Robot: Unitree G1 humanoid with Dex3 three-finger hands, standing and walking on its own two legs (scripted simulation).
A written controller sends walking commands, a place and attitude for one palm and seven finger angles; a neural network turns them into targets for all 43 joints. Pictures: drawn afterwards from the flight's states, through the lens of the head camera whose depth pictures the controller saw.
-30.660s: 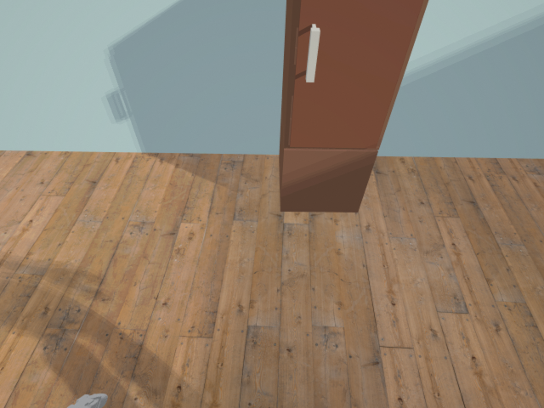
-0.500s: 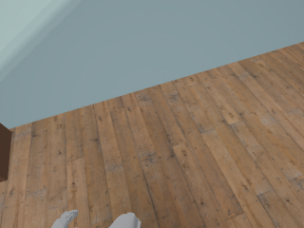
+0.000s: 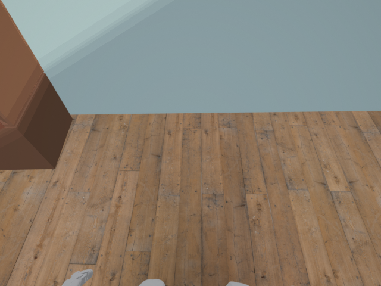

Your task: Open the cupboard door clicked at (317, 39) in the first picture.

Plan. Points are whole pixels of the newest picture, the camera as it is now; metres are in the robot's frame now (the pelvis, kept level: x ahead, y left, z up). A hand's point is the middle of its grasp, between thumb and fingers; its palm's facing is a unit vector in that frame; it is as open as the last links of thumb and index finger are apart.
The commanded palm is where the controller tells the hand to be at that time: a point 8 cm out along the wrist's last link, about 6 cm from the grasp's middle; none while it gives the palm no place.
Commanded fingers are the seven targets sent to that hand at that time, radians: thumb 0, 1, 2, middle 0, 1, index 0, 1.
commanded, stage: turn to face it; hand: left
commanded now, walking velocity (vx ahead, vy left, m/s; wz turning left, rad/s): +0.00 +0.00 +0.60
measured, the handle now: out of the picture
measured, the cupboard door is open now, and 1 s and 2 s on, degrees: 46 46 46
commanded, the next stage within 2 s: take the last steps up to it in 1.32 s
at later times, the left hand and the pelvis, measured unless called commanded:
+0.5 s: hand out of the picture +0.01 +0.23 -0.17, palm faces +0.34 -0.91 -0.23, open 7.4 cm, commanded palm none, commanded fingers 0.00 0.90 0.90 -0.20 -0.30 -0.20 -0.30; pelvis +0.00 +0.00 +0.00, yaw +19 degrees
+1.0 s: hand out of the picture -0.05 +0.18 -0.18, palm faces +0.60 -0.77 -0.22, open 7.4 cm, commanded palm none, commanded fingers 0.00 0.90 0.90 -0.20 -0.30 -0.20 -0.30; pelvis +0.02 -0.01 -0.01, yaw +37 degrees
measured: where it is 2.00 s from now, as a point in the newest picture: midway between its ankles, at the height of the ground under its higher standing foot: outside the picture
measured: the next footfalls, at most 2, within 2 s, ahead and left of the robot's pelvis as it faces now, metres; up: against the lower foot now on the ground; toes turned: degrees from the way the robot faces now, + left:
right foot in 0.02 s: +0.05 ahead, -0.14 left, +0.00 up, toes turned -2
left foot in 0.34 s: +0.02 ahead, +0.12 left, +0.00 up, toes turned +17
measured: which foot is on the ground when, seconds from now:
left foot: down 0.00-0.02, up 0.04-0.32, down 0.34-0.68, up 0.70-0.96, down 0.98-1.00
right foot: up 0.00-0.00, down 0.02-0.32, up 0.34-0.66, down 0.68-0.98, up 1.00-1.00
